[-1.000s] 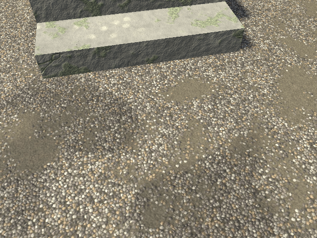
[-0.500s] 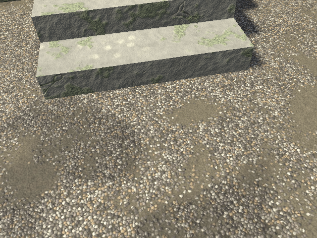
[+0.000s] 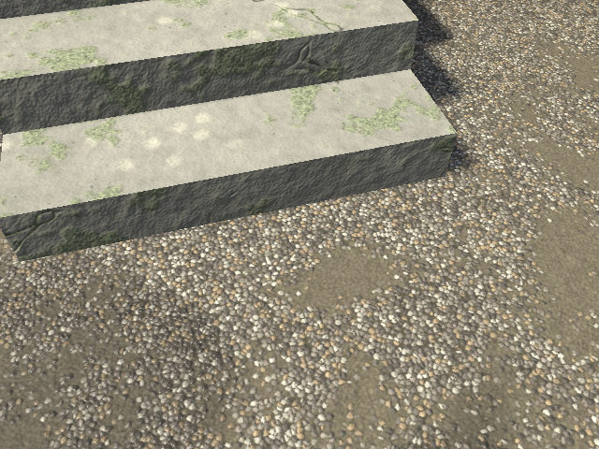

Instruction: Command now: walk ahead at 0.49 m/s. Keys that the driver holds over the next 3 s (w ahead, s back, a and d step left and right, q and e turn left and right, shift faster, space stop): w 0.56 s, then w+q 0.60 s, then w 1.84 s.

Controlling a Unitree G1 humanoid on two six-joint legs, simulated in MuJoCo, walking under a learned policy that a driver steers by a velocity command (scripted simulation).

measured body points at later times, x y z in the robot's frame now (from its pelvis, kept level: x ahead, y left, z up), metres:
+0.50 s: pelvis +0.27 -0.08 +0.00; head +0.29 -0.10 +0.45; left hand +0.33 +0.18 -0.12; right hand +0.36 -0.35 -0.14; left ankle +0.28 +0.08 -0.66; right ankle +0.29 -0.17 -0.74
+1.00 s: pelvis +0.54 +0.00 -0.02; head +0.58 +0.01 +0.43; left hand +0.55 +0.27 -0.16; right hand +0.70 -0.25 -0.14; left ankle +0.60 +0.07 -0.74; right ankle +0.45 -0.15 -0.65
